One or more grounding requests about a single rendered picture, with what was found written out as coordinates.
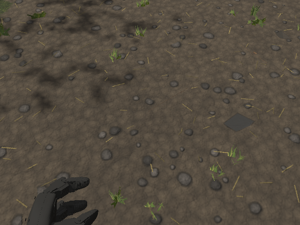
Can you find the left robot hand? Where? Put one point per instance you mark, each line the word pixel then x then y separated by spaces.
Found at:
pixel 47 211

